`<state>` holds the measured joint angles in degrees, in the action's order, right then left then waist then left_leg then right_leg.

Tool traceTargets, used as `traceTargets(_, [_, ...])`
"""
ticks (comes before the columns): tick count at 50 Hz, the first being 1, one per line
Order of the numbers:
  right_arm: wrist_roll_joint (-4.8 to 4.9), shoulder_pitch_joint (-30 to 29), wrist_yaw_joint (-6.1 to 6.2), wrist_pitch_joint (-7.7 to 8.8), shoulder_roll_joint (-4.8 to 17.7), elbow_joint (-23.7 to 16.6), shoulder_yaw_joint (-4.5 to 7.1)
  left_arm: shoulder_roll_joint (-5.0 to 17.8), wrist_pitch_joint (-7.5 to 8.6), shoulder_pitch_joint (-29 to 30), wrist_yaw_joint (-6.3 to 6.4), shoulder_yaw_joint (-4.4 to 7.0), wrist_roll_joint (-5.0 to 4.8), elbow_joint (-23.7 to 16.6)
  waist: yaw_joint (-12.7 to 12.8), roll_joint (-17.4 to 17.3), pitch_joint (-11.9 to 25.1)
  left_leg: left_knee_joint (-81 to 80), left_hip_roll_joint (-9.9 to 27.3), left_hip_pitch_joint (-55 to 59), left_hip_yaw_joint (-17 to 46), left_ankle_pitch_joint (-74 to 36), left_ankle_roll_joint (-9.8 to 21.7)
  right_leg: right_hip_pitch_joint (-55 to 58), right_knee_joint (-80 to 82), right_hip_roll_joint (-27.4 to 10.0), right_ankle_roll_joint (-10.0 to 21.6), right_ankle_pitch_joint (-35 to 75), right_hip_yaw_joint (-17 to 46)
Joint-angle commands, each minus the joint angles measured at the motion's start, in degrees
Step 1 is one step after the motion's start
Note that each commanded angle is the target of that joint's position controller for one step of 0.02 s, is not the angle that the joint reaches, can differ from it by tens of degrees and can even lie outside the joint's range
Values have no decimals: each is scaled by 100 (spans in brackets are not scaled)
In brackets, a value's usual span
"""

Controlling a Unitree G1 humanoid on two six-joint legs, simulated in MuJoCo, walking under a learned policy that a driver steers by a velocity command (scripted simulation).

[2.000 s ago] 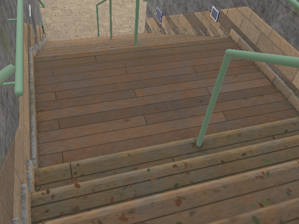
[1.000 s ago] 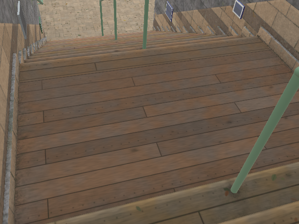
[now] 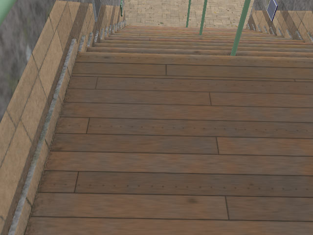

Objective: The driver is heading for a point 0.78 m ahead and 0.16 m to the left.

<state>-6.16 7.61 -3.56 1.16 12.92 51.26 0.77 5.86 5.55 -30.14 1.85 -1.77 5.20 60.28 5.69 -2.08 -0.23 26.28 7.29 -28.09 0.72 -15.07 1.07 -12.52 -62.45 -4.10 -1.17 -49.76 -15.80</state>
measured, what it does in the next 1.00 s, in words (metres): goes down, turning left: left foot 0.16 m lower, then right foot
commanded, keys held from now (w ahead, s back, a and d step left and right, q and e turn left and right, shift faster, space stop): q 0.52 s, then no key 0.48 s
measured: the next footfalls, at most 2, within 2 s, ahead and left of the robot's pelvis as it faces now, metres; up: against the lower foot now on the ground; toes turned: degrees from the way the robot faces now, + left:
left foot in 0.06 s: +0.16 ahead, +0.15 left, -0.16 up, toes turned +10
right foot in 0.48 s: +0.20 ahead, -0.09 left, -0.17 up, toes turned +19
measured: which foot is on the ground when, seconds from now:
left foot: up 0.00-0.04, down 0.06-0.50, up 0.52-0.82, down 0.84-1.00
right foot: down 0.00-0.06, up 0.08-0.46, down 0.48-1.00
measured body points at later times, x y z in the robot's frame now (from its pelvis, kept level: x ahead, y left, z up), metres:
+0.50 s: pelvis +0.14 +0.00 -0.10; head +0.17 +0.01 +0.35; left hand +0.23 +0.29 -0.20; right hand +0.30 -0.22 -0.23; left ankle +0.12 +0.14 -0.80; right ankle +0.16 -0.10 -0.80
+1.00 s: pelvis +0.15 -0.03 -0.08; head +0.17 -0.02 +0.37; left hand +0.21 +0.26 -0.18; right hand +0.33 -0.23 -0.21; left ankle +0.10 +0.11 -0.80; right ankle +0.16 -0.10 -0.80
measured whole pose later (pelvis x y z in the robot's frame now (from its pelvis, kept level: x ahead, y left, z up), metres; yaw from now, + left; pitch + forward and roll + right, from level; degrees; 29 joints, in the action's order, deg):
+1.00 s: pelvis +0.15 -0.03 -0.08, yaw +24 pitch +2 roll +0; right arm -0.4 14.3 -3.4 2.9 14.2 50.4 1.7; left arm 14.6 6.0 -7.1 -6.7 0.3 0.0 44.3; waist -0.5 -0.8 -0.2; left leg 37.1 3.4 -20.2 -0.1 18.9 -2.4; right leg -17.1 -35.3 2.2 4.0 -20.6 -6.3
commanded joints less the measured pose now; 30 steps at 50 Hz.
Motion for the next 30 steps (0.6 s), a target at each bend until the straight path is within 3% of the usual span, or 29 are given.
traceTargets(1, [66, -440, 43, 117, 331, -140, 99, 991, -118, -463, 131, 288, -56, -57, 159, 327, -785, -740, -176, 249, -366, 74, 83, -156, 1179, -1482, 738, 3682, 1761])
traceTargets(2, [131, 534, 87, 224, 537, 186, 223, 1205, -177, -124, 20, 356, -30, -82, -372, 151, -427, -1156, -271, 1647, -448, -589, 209, -468, 103, -1165, 447, 3317, 1328])
traceTargets(3, [175, 1788, 170, 350, 1083, 424, 501, 1236, -203, 100, -210, 322, 73, -83, -1113, -49, 257, -1187, -352, 3794, -814, -1825, 538, -1347, -1199, -728, 167, 3573, 835])
traceTargets(4, [137, 2636, 238, 330, 1892, 457, 709, 306, -198, -360, -471, 112, -20, -328, -1033, -1314, 2303, 1124, 839, 6965, 370, -5473, 2037, -3053, -4144, -14, -510, -49, 451])
traceTargets(5, [129, 3287, 209, 297, 1949, 486, 749, 650, -174, 691, -629, 181, -277, -1029, -1652, -1130, 3196, 1442, 1523, 7802, 1312, -6182, 2559, -4072, -5791, 50, -594, -873, 1002])
traceTargets(6, [90, 3306, 288, 346, 1666, 308, 705, 1036, -43, 2045, -620, 285, -450, -1681, -1951, -674, 2301, 1110, 1666, 7197, 1675, -5362, 2394, -5458, -5971, -12, -638, -941, 1226])
traceTargets(7, [148, 2780, 283, 380, 1495, 88, 662, 1271, 63, 2450, -479, 325, -487, -2027, -1697, -242, 1649, 871, 1777, 5836, 1586, -4052, 2315, -5651, -5596, -269, -564, -761, 1390])
traceTargets(8, [154, 2059, 175, 365, 1153, -94, 508, 1118, 107, 1888, -334, 252, -305, -1950, -1144, 205, 1028, 671, 1682, 4222, 1301, -3007, 2157, -5067, -4550, -506, -402, 22, 1747])
traceTargets(9, [150, 1606, 46, 364, 1144, -221, 450, 1092, 79, 1435, -183, 235, -245, -1864, -598, 65, 290, 200, 1612, 2223, 1154, -2665, 2178, -4162, -4054, -466, -306, 531, 1786])
traceTargets(10, [228, 1183, 99, 469, 620, -378, 251, 841, 18, 864, -62, 201, -139, -1622, -208, 133, 24, -41, 1097, 835, 897, -1592, 1925, -3398, -2923, -489, -137, 2147, 1948])
traceTargets(11, [176, 740, 69, 609, 705, -610, 233, 816, -39, 687, -42, 217, -139, -1585, 78, -244, -333, -178, 730, -379, 793, -1562, 1917, -2761, -2839, -259, -102, 2942, 1783])
traceTargets(12, [235, 314, 79, 692, 923, -851, 289, 1025, -45, 440, -124, 320, -166, -1377, 85, 131, -94, -258, 450, -1028, 515, -649, 1945, -2278, -1783, -61, -165, 4207, 1654])
traceTargets(13, [269, 343, 107, 709, 1140, -952, 319, 1093, -80, 581, -182, 385, -140, -1410, 60, -35, 42, -297, 356, -1157, 609, -368, 1939, -1957, -1284, -13, -240, 4617, 1494])
traceTargets(14, [199, 210, 119, 671, 1348, -1042, 375, 1006, -116, 826, -244, 347, -116, -1534, 82, -202, 288, -79, 234, -1198, 653, -389, 1821, -1666, -1052, 19, -291, 4674, 1472])
traceTargets(15, [155, 379, 141, 654, 1297, -1037, 342, 1047, -140, 894, -242, 359, -130, -1578, 57, -296, 459, 71, 300, -1024, 912, -532, 1768, -1565, -936, -1, -364, 4575, 1532])
traceTargets(16, [16, 260, 112, 608, 1057, -1071, 263, 1153, -108, 611, -243, 366, -69, -1532, 137, -330, 556, 632, 271, -1066, 1009, -530, 1612, -1439, -1419, 79, -359, 5124, 1578])
traceTargets(17, [22, 281, 85, 593, 1012, -1153, 239, 1333, -92, 668, -195, 442, -64, -1629, 74, -242, 634, 883, 352, -911, 1273, -643, 1616, -1520, -1477, 90, -444, 4707, 1613])
traceTargets(19, [94, 772, 125, 594, 1023, -1057, 233, 1510, -136, 1241, -52, 477, -22, -2022, -354, -301, 720, 1225, 729, 71, 2127, -611, 1705, -2252, -1407, 116, -563, 3394, 1787])
traceTargets(20, [336, 1250, 153, 578, 992, -846, 264, 1344, -207, 2388, 5, 388, -160, -2412, -884, -222, 469, 854, 882, 1003, 2590, -121, 1724, -3054, 356, 35, -647, 1871, 2029])
traceTargets(21, [427, 1589, 229, 545, 975, -712, 275, 1212, -255, 2834, 42, 283, -261, -2564, -1214, -314, 616, 856, 851, 1489, 3018, 648, 1651, -3140, 876, 200, -641, 1618, 2025])
traceTargets(22, [428, 1703, 273, 506, 1037, -605, 314, 1099, -272, 2696, 50, 233, -375, -2484, -1238, -490, 747, 766, 805, 1693, 3314, 1099, 1682, -2986, 1377, 361, -558, 1990, 2032])
traceTargets(23, [314, 1236, 277, 484, 1094, -744, 293, 1175, -217, 2032, 38, 263, -402, -2283, -884, -473, 906, 994, 600, 1145, 3164, 1095, 1659, -2138, 1492, 578, -388, 2853, 1701])
traceTargets(24, [301, 901, 253, 469, 1044, -788, 262, 1381, -152, 1438, 42, 367, -498, -2141, -474, -256, 946, 1225, 271, 307, 2968, 847, 1511, -1014, 2108, 694, -75, 3689, 1605])
traceTargets(25, [382, 1382, 238, 461, 544, -819, 145, 2154, -112, 1174, 128, 582, -523, -2114, -564, 1098, 1703, 2150, -420, -831, 1948, 2484, 716, 1019, 2566, -322, 1210, 6923, 2708])
traceTargets(26, [363, 836, 278, 509, 180, -1273, 25, 2572, -10, 563, 92, 768, -211, -2151, -45, 2026, 1684, 3861, -1753, -3279, 707, 5638, -287, 2603, 3167, -1699, 3095, 8945, 4905])
traceTargets(27, [440, 152, 379, 446, 494, -1339, 92, 2316, 30, 67, -31, 697, 152, -1990, 405, 618, 1185, 4964, -1602, -4238, 1205, 5827, -645, 2660, 3207, -2156, 3146, 9466, 5626])
traceTargets(28, [534, 244, 510, 350, 522, -1243, 109, 2289, -43, 495, -188, 738, 151, -1916, 65, 251, 777, 5601, -1426, -4517, 1505, 5195, -755, 2171, 3185, -2096, 2793, 9092, 5178])
traceTargets(29, [459, 646, 625, 245, 815, -1009, 197, 1887, -142, 1249, -321, 628, -64, -2072, -329, 485, 852, 5933, -1309, -4092, 1460, 4594, -818, 1413, 3206, -1818, 2421, 8787, 4430])
traceTargets(30, [250, 850, 671, 211, 837, -879, 195, 1485, -185, 1734, -413, 499, -279, -2154, -613, 568, 801, 6137, -1249, -3611, 1334, 4005, -815, 760, 3180, -1360, 1970, 8578, 3710])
